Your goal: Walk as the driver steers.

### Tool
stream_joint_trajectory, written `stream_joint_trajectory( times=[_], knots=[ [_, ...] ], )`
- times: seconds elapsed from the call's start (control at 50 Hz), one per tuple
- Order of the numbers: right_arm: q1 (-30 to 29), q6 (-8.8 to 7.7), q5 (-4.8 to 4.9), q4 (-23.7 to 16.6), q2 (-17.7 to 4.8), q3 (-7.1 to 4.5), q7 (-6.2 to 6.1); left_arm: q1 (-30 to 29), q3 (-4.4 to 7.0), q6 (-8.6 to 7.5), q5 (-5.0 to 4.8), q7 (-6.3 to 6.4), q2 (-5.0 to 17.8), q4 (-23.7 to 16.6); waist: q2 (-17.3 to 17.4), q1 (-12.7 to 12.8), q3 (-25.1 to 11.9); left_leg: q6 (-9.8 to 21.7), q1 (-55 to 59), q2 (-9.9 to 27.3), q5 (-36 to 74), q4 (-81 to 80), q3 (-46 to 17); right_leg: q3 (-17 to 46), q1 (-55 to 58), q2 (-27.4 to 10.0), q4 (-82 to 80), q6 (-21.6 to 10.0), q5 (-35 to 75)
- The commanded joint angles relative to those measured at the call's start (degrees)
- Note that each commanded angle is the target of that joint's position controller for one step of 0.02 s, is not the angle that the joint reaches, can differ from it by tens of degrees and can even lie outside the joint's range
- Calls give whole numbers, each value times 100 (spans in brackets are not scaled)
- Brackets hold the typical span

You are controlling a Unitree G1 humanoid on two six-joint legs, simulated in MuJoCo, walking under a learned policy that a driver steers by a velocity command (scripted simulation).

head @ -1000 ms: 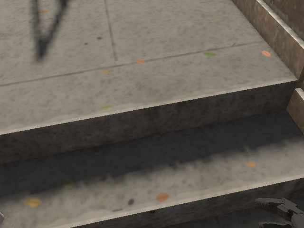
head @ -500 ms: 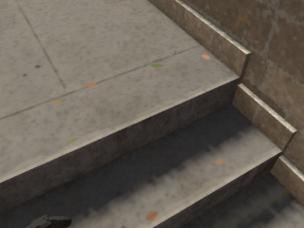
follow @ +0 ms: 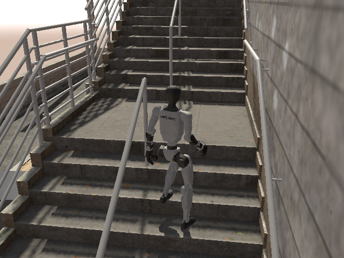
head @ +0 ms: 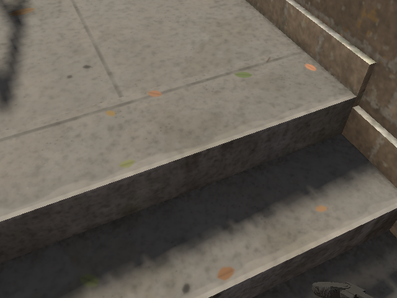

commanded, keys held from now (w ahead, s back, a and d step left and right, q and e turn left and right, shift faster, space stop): shift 0.40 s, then w+shift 0.38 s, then w+q+shift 0.22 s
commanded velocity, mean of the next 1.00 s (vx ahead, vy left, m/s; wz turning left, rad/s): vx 0.38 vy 0.00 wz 0.08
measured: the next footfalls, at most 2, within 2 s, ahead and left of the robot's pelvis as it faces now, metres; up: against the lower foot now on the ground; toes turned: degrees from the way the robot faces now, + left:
right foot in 0.34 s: -0.04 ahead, -0.04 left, +0.01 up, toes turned -4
right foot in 0.94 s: +0.27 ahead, -0.13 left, +0.16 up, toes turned -2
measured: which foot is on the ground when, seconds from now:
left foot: down 0.00-0.92, up 0.94-1.00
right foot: down 0.00-0.08, up 0.10-0.32, down 0.34-0.46, up 0.48-0.92, down 0.94-1.00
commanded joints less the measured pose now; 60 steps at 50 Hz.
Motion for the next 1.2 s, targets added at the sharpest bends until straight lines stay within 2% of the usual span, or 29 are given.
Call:
stream_joint_trajectory(
  times=[0.02, 0.1, 0.12, 0.16, 0.22, 0.24, 0.3, 0.34, 0.36, 0.4, 0.44, 0.46, 0.5, 0.52, 0.54, 0.62, 0.7, 0.78, 0.82, 0.84, 0.86, 0.9, 0.92, 0.94, 0.96, 0.98, 1.04, 1.12, 1.2],
  knots=[
    [214, -176, 42, -344, -71, 20, -82, -124, 150, -88, -64, -152, 661, -417, -5, -392, -650, 169, 1572, 178, 1550, -1908, -969, -231, -739, -325, 368, -614, 2388],
    [-200, 78, -111, -508, -214, 67, -215, -365, 53, 68, -5, -289, 377, -698, 726, -253, -14, 528, 398, 443, -967, -4002, -2352, -290, -730, 78, 1004, -514, 944],
    [-163, 85, -174, -469, -47, 111, -308, -455, 13, 123, 122, -281, 472, -795, 824, -400, 29, 151, 481, 406, -944, -4115, -1830, -573, -764, 353, 1372, -456, 359],
    [-381, 113, -139, -448, -142, 92, -376, -145, -15, 141, 126, -320, 350, -863, 1361, -141, 273, 291, -215, 513, -899, -4379, -2031, -327, -499, 377, 2057, -515, 344],
    [-443, 27, -50, -369, -279, 59, -239, 104, 37, 198, 102, -249, 250, -820, 1129, 57, 531, 1108, -406, 756, -417, -4554, -2758, 124, -574, 362, 2589, -526, -18],
    [-207, 1, -111, -426, -74, 92, -249, 159, 60, 172, 217, -208, 436, -792, 741, -98, 426, 1153, -224, 877, -163, -4501, -2945, 118, -469, 434, 2711, -465, -273],
    [-201, 5, -171, -311, 13, 86, -331, 291, 65, 72, 175, -90, 335, -734, 502, 37, 319, 1000, 331, 662, 739, -3783, -2555, 178, -462, 428, 1579, -597, -365],
    [89, 48, -124, -172, 53, 43, -357, 397, 12, -28, 142, -60, 260, -419, -117, -189, 234, 635, 574, 287, 1495, -2477, -1540, -77, 110, 236, 21, -704, 1245],
    [183, -7, -43, -196, 221, 51, -259, 660, -7, -126, 216, 39, 396, -335, -824, -202, -98, 324, -98, -129, 1155, -1043, -789, 605, 1039, -436, 673, -847, 3564],
    [774, -218, 98, -137, 453, 109, -100, 187, 7, -257, 147, -2, 595, -521, -1008, -588, -353, 132, 699, -402, 797, -798, -102, 196, 623, -787, 1272, -977, 7260],
    [1002, -242, -82, -87, -206, -103, -100, -104, 91, -267, -96, -28, 788, -700, -644, -684, -377, 466, 1133, -559, -320, -1774, -445, -94, -189, -326, 1524, -936, 5658],
    [1075, -196, -173, -138, -298, -155, -164, -504, 106, -189, 11, -27, 952, -968, -277, -1004, -321, 514, 1617, -252, -886, -2409, -943, -56, -1196, -213, 1589, -975, 2864],
    [1403, -43, -233, 25, -900, -344, -270, -1582, 95, -147, 116, -165, 699, -1606, 1456, -1409, 34, 1253, 1871, 543, -1153, -5206, -3619, -447, -2357, 1057, 3908, -687, -45],
    [1241, -84, -208, -56, -1001, -389, -318, -2222, 134, -170, 203, -262, 685, -1968, 1632, -1496, 168, 1776, 1480, 1160, -742, -6285, -5120, 344, -2782, 1181, 6381, -534, -1452],
    [912, -204, -188, -117, -927, -412, -285, -2285, 119, -236, 305, -365, 481, -2146, 1141, -1281, 196, 1905, 1311, 1188, -625, -6298, -5629, 885, -3219, 1216, 7844, -376, -1675],
    [1012, -632, -412, 395, -502, -421, -129, -1632, 9, -284, 346, -243, 76, -2242, -417, -470, 23, 1079, 1628, 1096, 750, -4968, -3791, 995, -4149, 899, 9235, -347, -1824],
    [1692, -872, -507, 1046, -593, -449, -69, -2960, -82, -285, 107, -313, -74, -2741, 66, -736, 524, 948, 2391, 979, 1548, -5398, -2939, 759, -5519, 585, 8861, -273, -1776],
    [2043, -1100, -280, 1203, -1012, -614, -326, -3654, -30, -217, 61, -437, 281, -3142, 175, -740, 322, 831, 2993, 888, 2149, -6330, -2650, 748, -5300, -28, 6997, 58, -1297],
    [1638, -1013, -270, 944, -982, -584, -400, -3480, -182, -151, -295, -640, 98, -3011, 36, -610, 25, 601, 1840, 294, 2555, -7064, -1626, 34, -2588, -10, 3932, 218, -1703],
    [1543, -973, -294, 882, -1114, -634, -300, -3295, -211, -66, -317, -685, -7, -2826, 151, -652, 110, 667, 1490, 188, 2888, -7326, -1529, -590, -1690, 370, 3554, 232, -1796],
    [1187, -1012, -305, 727, -1256, -677, -139, -2626, -41, -63, -356, -704, 198, -2644, 472, -273, -31, 627, 1359, 541, 3727, -7203, -1645, -267, -674, 314, 3306, 11, -1389],
    [89, -1047, -250, 510, -1358, -748, 261, 15, 411, -105, -220, -394, 854, -1591, 4, 1389, -948, 495, 1594, -116, 6605, -4411, -808, -461, 1535, 710, 1878, -356, -365],
    [-28, -1045, -227, 342, -947, -709, 379, 709, 541, -153, 19, -263, 1051, -1278, -235, 1495, -1171, 377, 665, -540, 3907, -2295, -631, -45, 2469, 227, 1433, -350, -278],
    [-464, -1055, -213, 47, -63, -470, 400, 645, 426, -244, 254, -265, 763, -1184, -326, 1197, -555, 366, -712, -684, 2570, -307, -1175, 767, 2138, -255, 1901, 30, -422],
    [288, -1008, 62, -163, 4, -457, 342, -115, 422, -241, 434, -86, 1001, -1486, -922, 490, -821, 95, -1684, -909, 3234, 1002, -1711, 2996, 1872, -1391, 846, -13, -879],
    [852, -952, -26, -148, -309, -510, 246, -1088, 390, -316, 378, -152, 842, -1738, -935, -80, -1042, -74, -1591, -562, 3550, 1667, -1472, 3662, 1159, -1773, 232, -367, -3538],
    [957, -787, -305, -8, -315, -444, 229, -1621, 207, -647, 145, -151, 336, -1320, -269, -565, -180, -150, -1832, -236, 4028, 2596, -1297, 2392, -393, -1395, 7, -585, -3277],
    [-109, -548, -124, -291, 654, -119, 208, -696, 115, -762, 354, -289, 45, -24, -275, -475, 319, 453, -3546, -534, 4034, 5239, -1387, 1201, -682, -1426, 174, -415, -2410],
    [-1431, -549, -132, -753, 295, -128, 83, -184, 138, -969, 326, -464, 178, 602, 211, -529, 1096, 583, -3844, -334, 3290, 4153, -941, -85, -831, -1076, -600, -210, -1713]
  ],
)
